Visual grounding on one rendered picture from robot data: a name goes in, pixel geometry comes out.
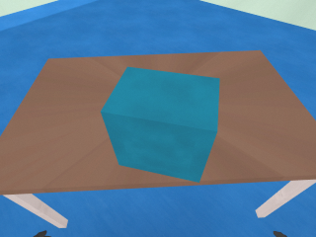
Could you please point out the carton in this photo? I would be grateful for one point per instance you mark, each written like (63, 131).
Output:
(163, 122)

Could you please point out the table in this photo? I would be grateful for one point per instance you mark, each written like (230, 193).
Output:
(57, 140)

